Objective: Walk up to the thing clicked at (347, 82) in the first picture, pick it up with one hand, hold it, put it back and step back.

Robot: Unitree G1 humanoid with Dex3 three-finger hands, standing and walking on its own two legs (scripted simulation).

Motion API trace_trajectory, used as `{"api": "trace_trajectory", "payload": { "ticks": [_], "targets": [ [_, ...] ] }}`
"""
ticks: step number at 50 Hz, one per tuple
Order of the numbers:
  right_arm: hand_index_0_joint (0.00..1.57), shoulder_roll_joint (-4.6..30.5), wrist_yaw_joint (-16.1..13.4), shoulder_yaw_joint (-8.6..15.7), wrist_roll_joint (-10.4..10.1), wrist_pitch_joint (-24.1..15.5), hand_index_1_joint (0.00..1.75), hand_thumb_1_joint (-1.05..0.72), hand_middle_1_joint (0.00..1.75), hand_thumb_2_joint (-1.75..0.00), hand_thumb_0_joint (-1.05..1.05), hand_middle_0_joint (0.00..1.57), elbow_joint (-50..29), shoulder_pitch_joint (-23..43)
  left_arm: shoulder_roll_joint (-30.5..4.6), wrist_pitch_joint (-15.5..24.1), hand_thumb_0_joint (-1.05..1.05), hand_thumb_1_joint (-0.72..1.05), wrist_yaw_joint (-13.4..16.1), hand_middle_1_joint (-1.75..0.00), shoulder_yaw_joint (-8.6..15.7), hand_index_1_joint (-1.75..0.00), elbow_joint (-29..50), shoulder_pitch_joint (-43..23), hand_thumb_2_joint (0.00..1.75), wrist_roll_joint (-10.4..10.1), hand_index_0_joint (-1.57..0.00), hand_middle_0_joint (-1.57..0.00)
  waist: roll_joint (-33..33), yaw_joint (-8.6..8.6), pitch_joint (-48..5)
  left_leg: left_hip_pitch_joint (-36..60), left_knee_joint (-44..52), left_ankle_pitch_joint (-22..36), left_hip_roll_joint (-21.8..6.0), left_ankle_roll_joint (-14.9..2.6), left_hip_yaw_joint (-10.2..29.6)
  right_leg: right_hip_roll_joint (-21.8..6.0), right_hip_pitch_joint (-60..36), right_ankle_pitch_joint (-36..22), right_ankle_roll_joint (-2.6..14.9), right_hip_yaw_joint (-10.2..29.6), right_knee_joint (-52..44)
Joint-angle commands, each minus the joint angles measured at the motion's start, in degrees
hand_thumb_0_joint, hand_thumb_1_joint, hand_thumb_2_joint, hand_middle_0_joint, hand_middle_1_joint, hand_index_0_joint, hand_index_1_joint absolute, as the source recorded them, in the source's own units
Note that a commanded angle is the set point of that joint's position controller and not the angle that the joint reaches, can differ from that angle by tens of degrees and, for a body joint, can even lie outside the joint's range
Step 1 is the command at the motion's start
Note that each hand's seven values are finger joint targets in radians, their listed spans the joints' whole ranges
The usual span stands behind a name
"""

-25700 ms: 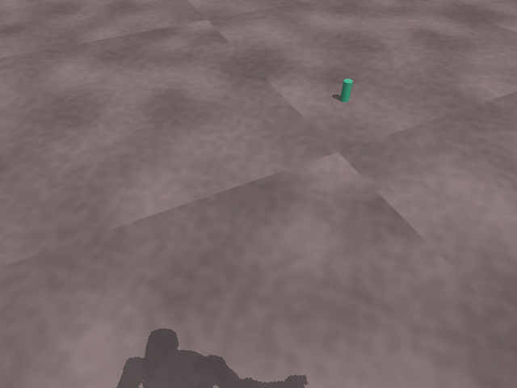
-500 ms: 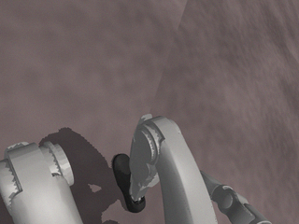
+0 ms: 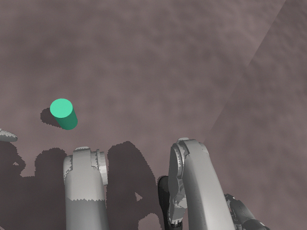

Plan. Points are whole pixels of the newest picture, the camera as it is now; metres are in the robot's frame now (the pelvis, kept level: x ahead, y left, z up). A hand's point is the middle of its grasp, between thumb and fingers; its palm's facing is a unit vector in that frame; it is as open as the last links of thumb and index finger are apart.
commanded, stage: home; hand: left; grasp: from the side
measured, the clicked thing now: (65, 115) +0.46 +0.25 -0.27
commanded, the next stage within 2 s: none
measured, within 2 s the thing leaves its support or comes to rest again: neither
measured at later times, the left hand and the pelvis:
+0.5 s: hand out of the picture +0.29 +0.28 +0.12, palm faces +0.23 -0.88 -0.42, open 17.4 cm; pelvis +0.04 -0.02 +0.22, yaw +8 degrees
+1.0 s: hand out of the picture +0.24 +0.22 +0.31, palm faces +0.26 -0.91 -0.32, open 17.6 cm; pelvis +0.10 +0.00 +0.36, yaw +9 degrees
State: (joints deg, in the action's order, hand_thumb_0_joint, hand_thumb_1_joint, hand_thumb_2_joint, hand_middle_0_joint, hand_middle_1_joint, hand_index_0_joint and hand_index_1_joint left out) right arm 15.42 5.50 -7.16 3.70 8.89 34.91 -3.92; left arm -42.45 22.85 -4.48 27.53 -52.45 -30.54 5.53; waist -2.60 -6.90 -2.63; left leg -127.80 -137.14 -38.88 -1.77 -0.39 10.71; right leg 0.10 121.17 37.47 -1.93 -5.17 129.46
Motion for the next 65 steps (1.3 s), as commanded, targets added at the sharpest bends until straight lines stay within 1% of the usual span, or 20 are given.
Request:
{"api": "trace_trajectory", "payload": {
  "ticks": [1, 7, 10, 13, 15, 17, 26, 27, 29, 34, 36, 37, 40, 43, 44, 47, 50, 52, 56, 65],
  "targets": [
    [0.2, 15.1, -2.1, 10.2, -2.7, -0.2, 0.3, -0.9, 0.3, -0.9, 0.0, 0.2, -4.6, -6.2, -5.6, -4.4, 0.0, -0.56, 2.0, -0.05, -2.6, -0.05, 17.5, -3.3, 0.05, -1.4, -0.05, -0.05, 18.9, 1.4, -36.2, 34.1, 28.1, 0.1, -0.4, -0.08, -3.8, 1.9, -10.9, -2.8, 4.54, -2.8, -16.2],
    [0.2, 12.7, -4.5, 11.7, -5.3, -0.4, 0.3, -0.9, 0.3, -0.9, 0.0, 0.2, -8.3, -5.6, -3.7, -12.5, 0.0, -0.51, 4.8, -0.06, -4.3, -0.06, 32.7, 6.4, 0.08, -2.5, -0.05, -0.06, 11.2, 3.31, -39.4, 38.8, 36.1, -2.1, -0.1, -1.01, -4.8, 1.5, -22.9, -0.6, 3.74, -0.3, -26.7],
    [0.2, 11.2, -6.1, 11.7, -5.8, -1.1, 0.3, -0.9, 0.3, -0.9, 0.0, 0.2, -9.6, -6.1, -3.5, -15.3, 0.0, -0.53, 6.6, -0.06, -3.7, -0.06, 37.8, 11.1, 0.07, -2.9, -0.05, -0.05, 9.8, 4.07, -41.7, 43.3, 39.0, 2.2, -0.1, -1.08, -6.2, 1.1, -30.6, -3.7, 3.5, 1.2, -31.2],
    [0.2, 9.9, -7.6, 11.6, -6.0, -2.0, 0.3, -0.9, 0.3, -0.9, 0.0, 0.2, -10.9, -6.0, 0.5, -18.0, 0.0, -0.53, 8.0, -0.06, -5.7, -0.06, 38.8, 16.4, 0.07, -3.2, -0.05, -0.05, 9.8, 3.97, -40.8, 47.8, 42.6, 5.5, 0.1, -1.13, -7.4, 0.8, -36.5, -6.4, 3.4, 2.3, -36.0],
    [0.2, 8.9, -8.7, 11.6, -6.2, -2.7, 0.3, -0.9, 0.3, -0.9, 0.0, 0.2, -10.9, -6.1, -1.2, -19.0, 0.0, -0.52, 9.3, -0.06, -4.5, -0.06, 42.4, 16.2, 0.07, -3.4, -0.05, -0.05, 9.3, 4.66, -40.4, 49.4, 44.6, 6.7, 0.3, -1.33, -8.8, 0.7, -41.6, -6.9, 3.15, 3.3, -40.1],
    [0.2, 7.8, -9.4, 11.3, -6.2, -3.7, 0.3, -0.9, 0.3, -0.9, 0.0, 0.2, -11.2, -5.6, 4.7, -20.7, 0.0, -0.55, 9.7, -0.05, -8.1, -0.05, 39.1, 21.6, 0.05, -3.7, -0.05, -0.05, 7.3, 3.94, -37.1, 50.8, 46.9, 8.0, 0.3, -1.43, -9.4, 0.5, -45.4, -7.9, 2.9, 4.1, -43.8],
    [0.2, 5.8, -12.0, 10.2, -6.4, -7.7, 0.3, -0.9, 0.3, -0.9, 0.0, 0.2, -12.0, -7.2, 13.3, -26.4, 0.0, -0.54, 12.4, -0.05, -14.2, -0.05, 40.2, 32.0, 0.06, -5.0, -0.05, -0.05, 5.5, 4.35, -29.4, 65.6, 60.3, 15.5, 0.5, -0.98, -9.9, -0.1, -61.2, -15.2, 2.61, 4.2, -57.6],
    [0.2, 5.8, -12.3, 10.2, -6.4, -8.0, 0.3, -0.9, 0.3, -0.9, 0.0, 0.2, -11.8, -7.6, 12.2, -26.8, 0.0, -0.55, 12.9, -0.05, -13.9, -0.05, 43.4, 31.1, 0.05, -5.1, -0.05, -0.05, 6.7, 4.8, -29.5, 67.7, 61.9, 16.0, 0.5, -0.85, -10.0, -0.1, -62.7, -15.5, 2.74, 4.0, -58.8],
    [0.2, 5.4, -12.8, 9.9, -6.3, -8.8, 0.3, -0.89, 0.3, -0.9, 0.0, 0.2, -12.4, -7.7, 16.0, -28.4, 0.0, -0.54, 13.4, -0.05, -16.5, -0.05, 41.3, 35.2, 0.06, -5.3, -0.05, -0.05, 6.3, 4.21, -27.7, 71.3, 65.4, 17.7, 0.4, -0.67, -9.8, 0.1, -65.8, -17.2, 2.83, 3.3, -61.5],
    [0.2, 4.6, -14.5, 9.5, -6.2, -10.3, 0.3, -0.9, 0.3, -0.9, 0.0, 0.2, -12.8, -9.0, 16.3, -31.1, 0.0, -0.57, 15.2, -0.05, -17.8, -0.05, 49.1, 38.4, 0.04, -5.6, -0.05, -0.05, 7.8, 4.7, -24.7, 80.3, 73.0, 21.1, 0.6, -0.17, -10.1, 0.0, -74.0, -20.6, 2.65, 3.0, -68.7],
    [0.2, 4.1, -15.1, 9.2, -6.2, -10.9, 0.3, -0.9, 0.3, -0.9, 0.0, 0.2, -13.7, -9.0, 20.4, -32.8, 0.0, -0.6, 15.3, -0.04, -21.2, -0.05, 48.3, 42.8, 0.03, -5.7, -0.04, -0.04, 7.3, 3.84, -21.3, 83.1, 76.2, 21.5, 0.6, 0.01, -10.2, 0.1, -76.3, -21.1, 2.48, 2.7, -71.7],
    [0.2, 4.1, -15.5, 9.1, -6.1, -11.1, 0.3, -0.9, 0.3, -0.9, 0.0, 0.2, -13.5, -9.6, 18.3, -32.9, 0.0, -0.58, 15.7, -0.05, -20.1, -0.05, 54.1, 40.9, 0.04, -5.9, -0.05, -0.05, 9.0, 4.43, -21.7, 85.4, 77.7, 21.8, 0.6, 0.12, -10.2, 0.1, -77.7, -21.3, 2.53, 2.5, -72.8],
    [0.2, 3.4, -16.3, 8.9, -5.9, -12.0, 0.3, -0.9, 0.3, -0.9, 0.0, 0.2, -14.7, -9.6, 21.7, -35.0, 0.0, -0.59, 16.1, -0.05, -22.5, -0.05, 54.0, 47.4, 0.03, -5.9, -0.04, -0.05, 7.7, 4.3, -18.1, 88.2, 82.1, 21.1, 0.6, 0.18, -10.0, 0.5, -81.2, -20.7, 2.46, 1.6, -76.5],
    [0.2, 2.8, -17.1, 8.5, -5.6, -13.0, 0.3, -0.9, 0.3, -0.9, 0.0, 0.2, -14.9, -9.9, 20.2, -35.8, 0.0, -0.57, 16.6, -0.05, -22.4, -0.05, 62.4, 48.7, 0.05, -6.1, -0.05, -0.05, 8.0, 5.24, -16.5, 91.0, 85.2, 21.2, 0.6, 0.27, -9.7, 0.6, -84.5, -20.6, 2.45, 1.2, -79.0],
    [0.2, 2.5, -17.2, 8.3, -5.6, -13.4, 0.3, -0.9, 0.3, -0.9, 0.0, 0.2, -15.7, -9.7, 23.3, -36.5, 0.0, -0.58, 16.2, -0.05, -24.7, -0.05, 60.6, 53.9, 0.04, -6.2, -0.05, -0.05, 6.8, 4.9, -14.7, 91.5, 85.9, 22.0, 0.6, 0.25, -9.8, 0.9, -85.0, -21.2, 2.38, 0.8, -79.7],
    [0.2, 2.4, -17.5, 8.2, -5.3, -14.3, 0.3, -0.9, 0.3, -0.9, 0.0, 0.2, -16.6, -9.3, 25.5, -37.2, 0.0, -0.61, 15.9, -0.04, -26.2, -0.04, 62.2, 57.7, 0.02, -6.3, -0.04, -0.04, 6.0, 5.01, -11.8, 93.1, 87.9, 23.7, 0.2, 0.45, -9.2, 1.3, -86.0, -22.1, 2.48, 0.0, -81.0],
    [0.2, 2.6, -17.2, 8.4, -5.1, -14.9, 0.3, -0.9, 0.3, -0.9, 0.0, 0.2, -16.4, -9.5, 23.7, -36.8, 0.0, -0.56, 15.5, -0.05, -25.1, -0.05, 67.7, 56.2, 0.05, -6.1, -0.05, -0.05, 6.5, 5.33, -10.5, 94.5, 89.7, 24.4, 0.0, 0.81, -8.6, 1.4, -87.1, -22.2, 2.49, -0.3, -81.8],
    [0.2, 2.7, -16.9, 8.3, -5.0, -15.5, 0.3, -0.9, 0.3, -0.9, 0.0, 0.2, -16.9, -8.9, 26.1, -37.2, 0.0, -0.6, 14.9, -0.05, -26.4, -0.05, 63.6, 60.2, 0.03, -6.1, -0.04, -0.04, 4.8, 5.32, -8.1, 94.4, 90.3, 25.4, -0.1, 0.84, -8.5, 1.6, -87.3, -22.6, 2.46, -0.6, -82.5],
    [0.2, 3.0, -16.8, 8.7, -4.5, -16.4, 0.3, -0.9, 0.3, -0.9, 0.0, 0.2, -16.0, -9.5, 23.9, -36.4, 0.0, -0.57, 14.4, -0.05, -24.7, -0.05, 66.6, 55.8, 0.04, -5.6, -0.05, -0.05, 6.0, 4.43, -8.7, 95.9, 90.5, 25.4, 0.2, 0.9, -9.3, 1.5, -88.2, -22.8, 2.38, 0.0, -83.2],
    [0.2, 2.9, -16.3, 8.6, -4.1, -17.6, 0.3, -0.9, 0.3, -0.9, 0.0, 0.2, -15.5, -9.0, 25.0, -36.1, 0.0, -0.57, 13.6, -0.05, -25.3, -0.05, 64.7, 56.4, 0.04, -5.5, -0.05, -0.05, 6.3, 5.11, -9.8, 97.6, 90.7, 27.6, 0.7, 1.07, -9.5, 1.2, -90.7, -24.8, 2.34, 0.4, -83.9]
  ]
}}
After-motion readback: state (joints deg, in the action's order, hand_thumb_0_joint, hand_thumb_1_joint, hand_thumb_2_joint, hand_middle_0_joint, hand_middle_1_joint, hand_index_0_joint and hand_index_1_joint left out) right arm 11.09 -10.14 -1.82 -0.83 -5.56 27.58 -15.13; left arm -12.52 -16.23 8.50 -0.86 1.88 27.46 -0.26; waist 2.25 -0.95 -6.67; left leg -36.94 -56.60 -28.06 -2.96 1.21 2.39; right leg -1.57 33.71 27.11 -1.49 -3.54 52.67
